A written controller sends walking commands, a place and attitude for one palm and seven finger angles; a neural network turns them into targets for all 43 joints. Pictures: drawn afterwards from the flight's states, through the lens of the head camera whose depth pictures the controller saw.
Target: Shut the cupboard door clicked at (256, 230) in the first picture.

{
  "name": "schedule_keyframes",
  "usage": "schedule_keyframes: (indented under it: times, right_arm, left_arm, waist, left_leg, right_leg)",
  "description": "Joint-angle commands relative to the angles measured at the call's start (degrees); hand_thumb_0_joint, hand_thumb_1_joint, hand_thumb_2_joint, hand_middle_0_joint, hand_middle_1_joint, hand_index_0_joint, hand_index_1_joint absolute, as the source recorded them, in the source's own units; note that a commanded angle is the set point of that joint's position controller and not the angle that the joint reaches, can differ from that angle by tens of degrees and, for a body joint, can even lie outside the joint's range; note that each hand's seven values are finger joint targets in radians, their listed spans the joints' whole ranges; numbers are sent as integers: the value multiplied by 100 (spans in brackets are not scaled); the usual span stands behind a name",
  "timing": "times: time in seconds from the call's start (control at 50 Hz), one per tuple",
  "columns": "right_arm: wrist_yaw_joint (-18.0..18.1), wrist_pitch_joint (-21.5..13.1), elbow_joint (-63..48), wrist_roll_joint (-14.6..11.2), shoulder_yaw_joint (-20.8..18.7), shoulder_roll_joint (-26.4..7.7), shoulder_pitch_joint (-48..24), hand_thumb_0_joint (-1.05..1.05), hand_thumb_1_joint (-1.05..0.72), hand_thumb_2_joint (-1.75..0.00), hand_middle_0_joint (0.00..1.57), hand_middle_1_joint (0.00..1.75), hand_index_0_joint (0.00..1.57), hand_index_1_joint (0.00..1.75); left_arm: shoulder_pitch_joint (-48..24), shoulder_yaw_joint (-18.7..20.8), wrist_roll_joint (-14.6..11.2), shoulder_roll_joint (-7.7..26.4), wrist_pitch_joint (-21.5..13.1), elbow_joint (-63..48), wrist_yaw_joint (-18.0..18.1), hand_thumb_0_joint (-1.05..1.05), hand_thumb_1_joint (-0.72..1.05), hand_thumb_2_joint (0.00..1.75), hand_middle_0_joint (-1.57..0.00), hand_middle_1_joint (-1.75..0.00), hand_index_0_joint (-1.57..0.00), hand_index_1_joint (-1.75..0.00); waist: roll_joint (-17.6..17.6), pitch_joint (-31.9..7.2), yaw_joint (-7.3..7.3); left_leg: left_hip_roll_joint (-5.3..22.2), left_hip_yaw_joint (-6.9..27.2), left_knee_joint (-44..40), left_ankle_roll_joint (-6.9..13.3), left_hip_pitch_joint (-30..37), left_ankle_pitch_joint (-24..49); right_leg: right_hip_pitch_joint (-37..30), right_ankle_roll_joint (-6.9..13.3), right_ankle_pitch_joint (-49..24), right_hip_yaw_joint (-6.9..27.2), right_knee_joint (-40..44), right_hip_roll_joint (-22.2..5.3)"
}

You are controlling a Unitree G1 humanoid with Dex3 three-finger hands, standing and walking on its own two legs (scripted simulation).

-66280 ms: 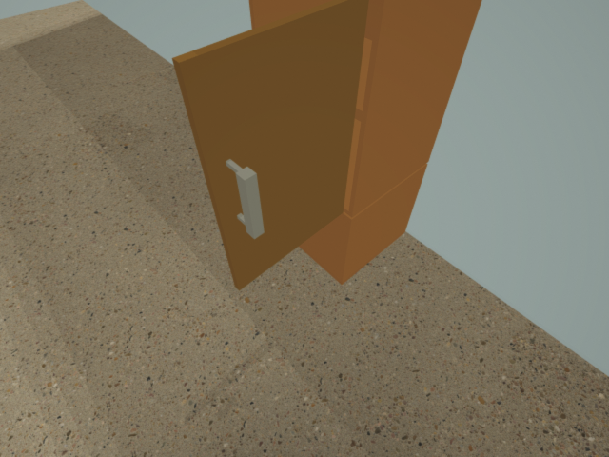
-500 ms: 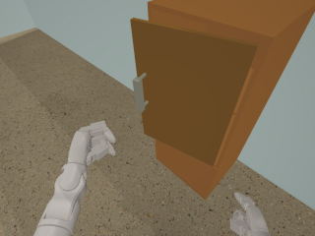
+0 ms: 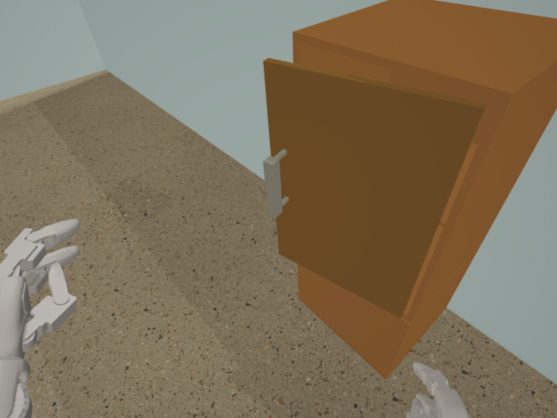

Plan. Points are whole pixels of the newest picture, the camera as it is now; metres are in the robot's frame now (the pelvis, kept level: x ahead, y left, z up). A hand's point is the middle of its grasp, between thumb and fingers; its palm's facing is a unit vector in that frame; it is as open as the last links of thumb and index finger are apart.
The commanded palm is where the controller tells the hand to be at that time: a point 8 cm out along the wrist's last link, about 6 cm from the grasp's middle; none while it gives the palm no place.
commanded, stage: draw the hand back to the body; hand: left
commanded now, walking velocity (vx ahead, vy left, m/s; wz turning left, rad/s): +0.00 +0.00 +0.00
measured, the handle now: (278, 183) +0.63 +0.09 -0.03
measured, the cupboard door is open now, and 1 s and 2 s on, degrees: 13 13 13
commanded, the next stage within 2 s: step back with the hand held close in 0.38 s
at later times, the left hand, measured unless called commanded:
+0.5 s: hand (60, 313) +0.17 +0.26 +0.16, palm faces +0.46 -0.80 -0.39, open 7.4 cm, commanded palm +0.13 +0.29 +0.17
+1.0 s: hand (39, 320) +0.17 +0.28 +0.15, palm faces +0.37 -0.79 -0.50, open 7.4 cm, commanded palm +0.11 +0.32 +0.17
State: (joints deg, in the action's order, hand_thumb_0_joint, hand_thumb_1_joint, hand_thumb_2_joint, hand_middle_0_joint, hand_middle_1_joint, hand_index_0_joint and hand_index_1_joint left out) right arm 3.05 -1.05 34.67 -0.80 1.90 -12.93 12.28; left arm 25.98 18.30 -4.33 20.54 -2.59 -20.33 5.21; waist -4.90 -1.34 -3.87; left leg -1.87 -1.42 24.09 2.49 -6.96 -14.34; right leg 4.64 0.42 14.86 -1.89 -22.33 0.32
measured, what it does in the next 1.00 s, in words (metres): shifts its weight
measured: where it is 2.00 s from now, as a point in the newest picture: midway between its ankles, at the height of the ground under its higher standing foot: outside the picture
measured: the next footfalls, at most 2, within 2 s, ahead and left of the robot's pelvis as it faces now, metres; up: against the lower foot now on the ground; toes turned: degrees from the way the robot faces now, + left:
right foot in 1.70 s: -0.14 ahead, -0.11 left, +0.00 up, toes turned +3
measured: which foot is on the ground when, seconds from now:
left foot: down 0.00-1.00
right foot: down 0.00-1.00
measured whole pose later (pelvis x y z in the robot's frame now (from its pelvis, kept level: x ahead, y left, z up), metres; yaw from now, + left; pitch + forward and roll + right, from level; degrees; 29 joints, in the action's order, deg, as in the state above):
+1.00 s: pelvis -0.05 +0.02 -0.01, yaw -2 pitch +1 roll -1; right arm 4.7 1.7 30.7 -1.3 -0.6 -13.7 10.6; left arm 31.6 24.3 -3.8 25.3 -9.8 -25.7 7.2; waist -1.5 -0.9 0.0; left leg -2.0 -4.2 30.0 4.5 -18.4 -13.1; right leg 17.0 -1.3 13.0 0.5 -28.9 -0.2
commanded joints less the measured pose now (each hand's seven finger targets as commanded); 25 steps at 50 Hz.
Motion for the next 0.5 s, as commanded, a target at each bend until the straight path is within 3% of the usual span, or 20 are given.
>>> schedule_keyframes:
  times: [0.0, 0.02, 0.08, 0.18, 0.2, 0.22, 0.28, 0.4, 0.48]
  right_arm:
    - [52, -467, -897, -25, -263, -579, -837, 0, -90, -90, 20, 30, 20, 30]
    - [45, -479, -892, -40, -268, -585, -835, 0, -90, -90, 20, 30, 20, 30]
    - [90, -532, -855, -28, -306, -659, -796, 0, -90, -90, 20, 30, 20, 30]
    - [139, -665, -833, -10, -287, -621, -858, 0, -90, -90, 20, 30, 20, 30]
    - [144, -683, -797, 6, -279, -637, -862, 0, -90, -90, 20, 30, 20, 30]
    - [139, -699, -828, -4, -258, -590, -908, 0, -90, -90, 20, 30, 20, 30]
    - [139, -720, -795, 1, -246, -551, -892, 0, -90, -90, 20, 30, 20, 30]
    - [106, -706, -776, 8, -259, -587, -885, 0, -90, -90, 20, 30, 20, 30]
    - [102, -703, -826, 0, -286, -591, -880, 0, -90, -90, 20, 30, 20, 30]
  left_arm:
    - [-189, 922, -43, 1093, -455, -1173, 89, 0, 90, 90, -20, -30, -20, -30]
    - [-316, 668, -34, 863, -444, -1148, 69, 0, 90, 90, -20, -30, -20, -30]
    - [-654, 561, 9, 837, -455, -1044, 105, 0, 90, 90, -20, -30, -20, -30]
    - [-767, 718, 40, 1061, -566, -1338, 168, 0, 90, 90, -20, -30, -20, -30]
    - [-681, 875, 26, 1230, -568, -1299, 179, 0, 90, 90, -20, -30, -20, -30]
    - [-741, 779, 31, 1109, -589, -1397, 164, 0, 90, 90, -20, -30, -20, -30]
    - [-611, 875, 15, 1125, -592, -1322, 167, 0, 90, 90, -20, -30, -20, -30]
    - [-431, 853, -28, 1035, -563, -1075, 104, 0, 90, 90, -20, -30, -20, -30]
    - [-560, 804, -15, 1009, -581, -1221, 99, 0, 90, 90, -20, -30, -20, -30]
  waist:
    - [267, -271, 15]
    - [184, -135, 80]
    - [317, -27, 116]
    - [145, -289, 37]
    - [186, -276, -7]
    - [-9, -229, 5]
    - [-94, -131, -6]
    - [68, 46, -4]
    - [182, -115, 24]
  left_leg:
    - [340, 178, -285, -174, 67, 1664]
    - [354, 160, -315, -167, 86, 1514]
    - [349, 211, -403, -128, 69, 1027]
    - [303, 221, -437, -106, 120, 878]
    - [300, 237, -435, -103, 65, 858]
    - [299, 217, -452, -116, 53, 828]
    - [294, 192, -442, -134, 27, 855]
    - [333, 182, -491, -131, -46, 774]
    - [321, 157, -466, -101, 47, 795]
  right_leg:
    - [151, 60, -1322, -8, 218, -59]
    - [291, 43, -1171, 3, 233, -78]
    - [451, 27, -723, 6, 294, -64]
    - [256, 55, -616, 30, 275, -71]
    - [199, 63, -601, 50, 330, -72]
    - [205, 70, -574, 62, 316, -87]
    - [226, 82, -631, 68, 342, -68]
    - [254, 72, -541, 92, 454, -59]
    - [252, 53, -570, 95, 415, -57]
